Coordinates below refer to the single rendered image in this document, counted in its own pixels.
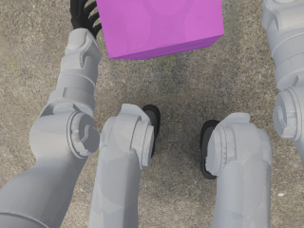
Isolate robot right shin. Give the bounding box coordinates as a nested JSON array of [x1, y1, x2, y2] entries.
[[205, 112, 273, 176]]

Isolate right robot forearm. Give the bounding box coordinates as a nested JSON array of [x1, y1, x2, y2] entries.
[[261, 0, 304, 91]]

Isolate robot left hand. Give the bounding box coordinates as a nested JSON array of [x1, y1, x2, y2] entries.
[[69, 0, 102, 40]]

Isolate robot shin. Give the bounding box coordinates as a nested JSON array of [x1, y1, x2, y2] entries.
[[99, 104, 152, 150], [205, 112, 273, 176]]

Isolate left robot forearm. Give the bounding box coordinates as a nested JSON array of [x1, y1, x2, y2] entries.
[[28, 28, 102, 144]]

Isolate robot left shin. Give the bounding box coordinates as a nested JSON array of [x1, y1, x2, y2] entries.
[[99, 104, 152, 150]]

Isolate left robot upper arm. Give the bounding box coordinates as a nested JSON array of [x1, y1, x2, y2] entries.
[[0, 110, 101, 228]]

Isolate right robot upper arm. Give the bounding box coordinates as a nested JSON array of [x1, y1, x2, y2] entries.
[[273, 85, 304, 171]]

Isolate carton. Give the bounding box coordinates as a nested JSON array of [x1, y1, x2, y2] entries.
[[96, 0, 224, 60]]

